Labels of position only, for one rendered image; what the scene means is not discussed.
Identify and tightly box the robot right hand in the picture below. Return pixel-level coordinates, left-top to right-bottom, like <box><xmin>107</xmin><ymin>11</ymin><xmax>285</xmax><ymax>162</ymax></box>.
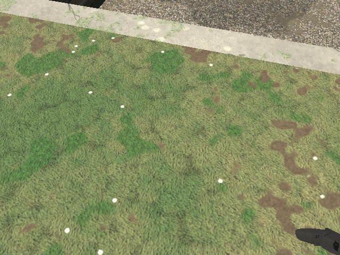
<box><xmin>295</xmin><ymin>228</ymin><xmax>340</xmax><ymax>255</ymax></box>

